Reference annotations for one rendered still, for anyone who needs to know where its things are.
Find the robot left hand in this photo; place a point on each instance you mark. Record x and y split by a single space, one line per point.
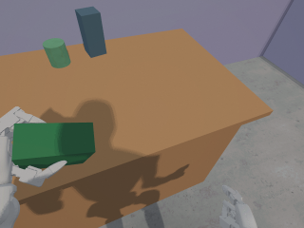
31 175

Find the table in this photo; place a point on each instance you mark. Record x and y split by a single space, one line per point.
163 111

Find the left robot forearm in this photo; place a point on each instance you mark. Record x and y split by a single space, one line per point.
9 205

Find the sponge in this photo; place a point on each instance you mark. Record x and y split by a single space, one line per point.
42 144

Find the robot right hand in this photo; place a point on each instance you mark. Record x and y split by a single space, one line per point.
241 215

